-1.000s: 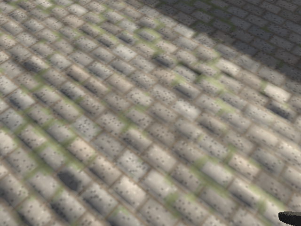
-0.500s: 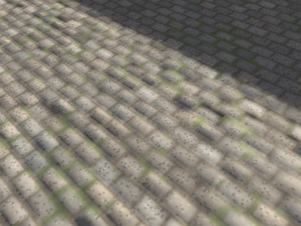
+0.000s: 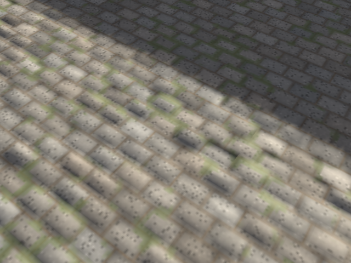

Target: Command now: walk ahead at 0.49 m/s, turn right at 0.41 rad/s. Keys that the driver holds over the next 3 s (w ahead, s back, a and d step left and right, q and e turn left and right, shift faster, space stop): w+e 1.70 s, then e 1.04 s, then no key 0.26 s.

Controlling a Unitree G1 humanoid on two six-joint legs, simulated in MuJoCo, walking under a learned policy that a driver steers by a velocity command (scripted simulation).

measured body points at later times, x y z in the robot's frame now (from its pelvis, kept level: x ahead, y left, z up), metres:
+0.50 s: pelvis +0.28 -0.08 -0.01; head +0.32 -0.09 +0.44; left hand +0.46 +0.17 -0.11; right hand +0.35 -0.38 -0.11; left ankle +0.30 +0.10 -0.66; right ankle +0.30 -0.15 -0.74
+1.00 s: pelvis +0.56 -0.11 +0.00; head +0.59 -0.11 +0.45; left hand +0.83 +0.05 -0.10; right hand +0.49 -0.40 -0.11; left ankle +0.63 -0.02 -0.74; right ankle +0.48 -0.23 -0.66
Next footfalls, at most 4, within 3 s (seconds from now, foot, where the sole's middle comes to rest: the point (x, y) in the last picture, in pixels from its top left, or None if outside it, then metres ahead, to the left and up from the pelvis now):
0.32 right None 0.34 -0.15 -0.78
0.80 left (187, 218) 0.66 -0.04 -0.78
1.32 right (279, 203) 0.73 -0.43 -0.78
1.78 left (286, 141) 1.06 -0.54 -0.78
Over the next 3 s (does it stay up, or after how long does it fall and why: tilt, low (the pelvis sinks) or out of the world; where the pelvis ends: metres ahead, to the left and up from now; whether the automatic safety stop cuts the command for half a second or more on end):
stays up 0.93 -0.57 0.00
